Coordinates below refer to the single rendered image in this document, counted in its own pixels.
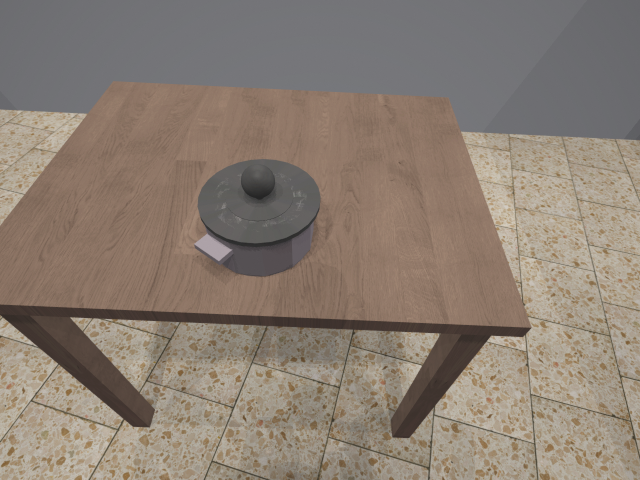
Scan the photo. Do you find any table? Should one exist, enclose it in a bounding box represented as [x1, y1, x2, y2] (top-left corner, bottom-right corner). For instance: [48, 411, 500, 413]
[0, 81, 532, 438]

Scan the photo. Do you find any lid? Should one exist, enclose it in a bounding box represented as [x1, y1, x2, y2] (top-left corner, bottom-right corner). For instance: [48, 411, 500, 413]
[198, 159, 321, 247]

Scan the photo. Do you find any knob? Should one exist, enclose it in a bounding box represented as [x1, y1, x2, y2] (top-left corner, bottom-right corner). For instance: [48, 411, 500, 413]
[241, 164, 275, 198]

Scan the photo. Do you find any pot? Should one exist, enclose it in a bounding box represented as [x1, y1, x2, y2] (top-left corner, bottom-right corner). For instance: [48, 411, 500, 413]
[194, 221, 314, 276]

